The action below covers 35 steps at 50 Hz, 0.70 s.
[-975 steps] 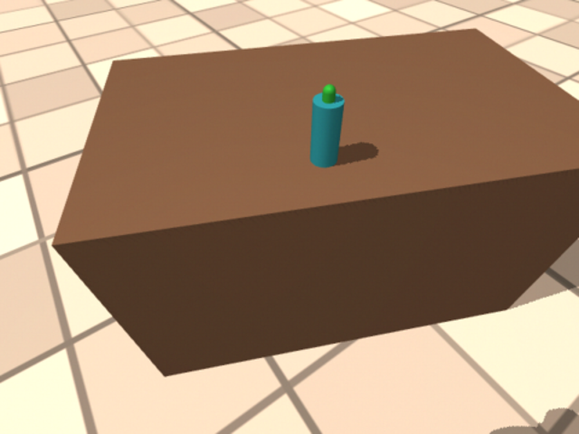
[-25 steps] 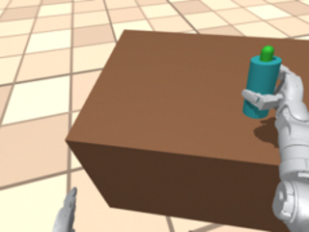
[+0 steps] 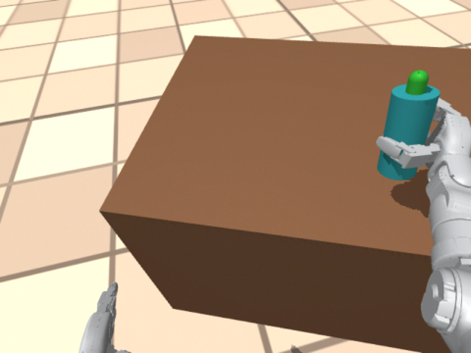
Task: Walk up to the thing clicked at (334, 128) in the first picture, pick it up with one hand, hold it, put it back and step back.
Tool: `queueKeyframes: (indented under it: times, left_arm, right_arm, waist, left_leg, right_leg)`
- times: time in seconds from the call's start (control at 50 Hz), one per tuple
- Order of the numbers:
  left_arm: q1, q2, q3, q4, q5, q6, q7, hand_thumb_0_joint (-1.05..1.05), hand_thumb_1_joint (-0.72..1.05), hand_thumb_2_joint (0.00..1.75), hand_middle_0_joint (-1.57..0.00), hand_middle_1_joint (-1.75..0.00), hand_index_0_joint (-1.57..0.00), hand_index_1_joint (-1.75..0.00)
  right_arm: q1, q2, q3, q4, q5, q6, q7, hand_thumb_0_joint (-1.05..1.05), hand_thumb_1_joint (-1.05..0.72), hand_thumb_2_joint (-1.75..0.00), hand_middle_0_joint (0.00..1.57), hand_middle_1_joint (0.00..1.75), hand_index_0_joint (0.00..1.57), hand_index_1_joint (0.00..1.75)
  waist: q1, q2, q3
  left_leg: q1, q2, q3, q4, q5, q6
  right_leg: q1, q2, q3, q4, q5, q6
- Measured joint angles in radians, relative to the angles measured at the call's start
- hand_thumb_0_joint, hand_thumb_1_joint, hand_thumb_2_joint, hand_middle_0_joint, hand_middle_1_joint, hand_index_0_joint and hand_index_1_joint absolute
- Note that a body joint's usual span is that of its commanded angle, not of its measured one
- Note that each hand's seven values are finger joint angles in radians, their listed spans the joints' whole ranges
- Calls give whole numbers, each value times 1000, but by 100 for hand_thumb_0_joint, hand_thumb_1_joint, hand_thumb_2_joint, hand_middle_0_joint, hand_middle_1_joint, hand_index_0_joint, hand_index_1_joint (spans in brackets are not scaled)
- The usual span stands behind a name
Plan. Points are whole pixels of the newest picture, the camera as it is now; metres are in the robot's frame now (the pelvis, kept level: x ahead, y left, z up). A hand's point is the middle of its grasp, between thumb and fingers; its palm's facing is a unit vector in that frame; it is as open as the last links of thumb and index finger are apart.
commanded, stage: lower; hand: right
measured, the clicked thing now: (406, 125) +0.46 -0.22 +0.16
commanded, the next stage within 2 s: loosen in 0.86 s
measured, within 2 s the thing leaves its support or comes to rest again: rests again in 1.80 s
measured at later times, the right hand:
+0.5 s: hand (392, 153) +0.47 -0.23 +0.08, palm faces +0.19 +0.98 +0.02, open 9.9 cm
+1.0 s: hand (390, 157) +0.48 -0.23 +0.07, palm faces +0.20 +0.98 +0.02, open 9.9 cm
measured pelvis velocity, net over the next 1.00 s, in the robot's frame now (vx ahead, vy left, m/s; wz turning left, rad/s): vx -0.01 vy -0.01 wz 0.00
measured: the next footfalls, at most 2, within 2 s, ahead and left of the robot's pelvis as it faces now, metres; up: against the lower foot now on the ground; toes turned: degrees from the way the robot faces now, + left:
none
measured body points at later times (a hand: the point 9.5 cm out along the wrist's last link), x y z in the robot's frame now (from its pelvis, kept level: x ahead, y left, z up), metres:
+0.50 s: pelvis -0.01 -0.01 -0.02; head +0.06 -0.03 +0.43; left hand +0.13 +0.26 -0.07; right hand +0.45 -0.28 +0.09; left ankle +0.00 +0.14 -0.72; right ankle +0.01 -0.13 -0.72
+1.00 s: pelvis -0.01 -0.01 -0.03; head +0.07 -0.03 +0.41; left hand +0.14 +0.26 -0.07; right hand +0.46 -0.29 +0.07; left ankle +0.00 +0.14 -0.72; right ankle +0.01 -0.13 -0.72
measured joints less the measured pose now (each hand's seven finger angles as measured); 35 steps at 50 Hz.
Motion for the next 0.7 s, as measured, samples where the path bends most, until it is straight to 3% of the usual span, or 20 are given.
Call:
queueKeyframes:
  times: [0.3,0.7]
  left_arm:
    - [3,-6,-22,-66,15,8,-11,-1,-53,6,-6,-4,-5,-5]
    - [29,-6,-25,-161,32,15,-22,-1,-53,6,-6,-4,-6,-5]
  right_arm:
    - [-12,-20,-25,81,-20,-98,1,4,43,-111,86,119,75,112]
    - [-48,-43,-42,154,-47,-169,-16,4,43,-111,86,120,74,113]
  waist:
    - [35,20,3]
    - [66,21,-28]
  left_leg:
    - [-116,-8,2,87,-21,-1]
    - [-237,-10,3,187,-57,-8]
  right_leg:
    - [-120,-6,6,95,-25,-1]
    - [-249,-8,10,209,-68,-8]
